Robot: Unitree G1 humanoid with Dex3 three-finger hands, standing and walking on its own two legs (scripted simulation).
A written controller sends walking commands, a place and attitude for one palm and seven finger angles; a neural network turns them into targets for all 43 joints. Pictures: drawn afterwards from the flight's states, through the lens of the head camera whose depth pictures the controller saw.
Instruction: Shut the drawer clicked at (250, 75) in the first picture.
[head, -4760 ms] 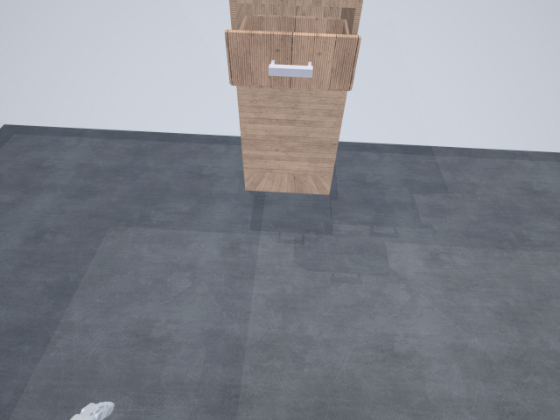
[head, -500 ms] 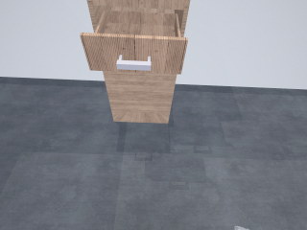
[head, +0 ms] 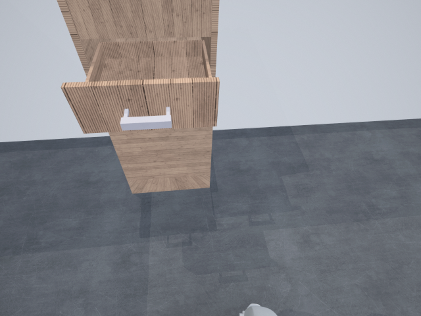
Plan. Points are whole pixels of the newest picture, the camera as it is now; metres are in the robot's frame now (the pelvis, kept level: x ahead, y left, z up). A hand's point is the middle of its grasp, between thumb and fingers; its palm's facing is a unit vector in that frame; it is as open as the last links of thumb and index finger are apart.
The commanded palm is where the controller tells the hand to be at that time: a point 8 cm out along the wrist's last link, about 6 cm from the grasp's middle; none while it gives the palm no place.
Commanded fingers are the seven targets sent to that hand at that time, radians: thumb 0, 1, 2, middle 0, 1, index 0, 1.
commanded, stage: take the last steps up to it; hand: left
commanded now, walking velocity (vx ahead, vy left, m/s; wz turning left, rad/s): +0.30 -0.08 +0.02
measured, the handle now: (147, 117) +0.59 +0.17 +0.02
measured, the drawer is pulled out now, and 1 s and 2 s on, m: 0.24 0.24 0.24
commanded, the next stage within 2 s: come to a stop and stand still in 0.54 s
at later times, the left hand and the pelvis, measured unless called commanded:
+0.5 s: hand out of the picture +0.10 +0.13 -0.18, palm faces +0.14 -0.98 -0.15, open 7.3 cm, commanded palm none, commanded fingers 0.00 0.90 0.90 -0.20 -0.30 -0.20 -0.30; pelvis +0.16 -0.04 +0.00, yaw +2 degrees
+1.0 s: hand (153, 265) +0.26 +0.14 -0.18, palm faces +0.07 -0.97 -0.25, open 7.3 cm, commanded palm none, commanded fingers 0.00 0.90 0.90 -0.20 -0.30 -0.20 -0.30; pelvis +0.22 -0.06 -0.01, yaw +1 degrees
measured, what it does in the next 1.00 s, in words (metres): walks ahead: right foot, then left foot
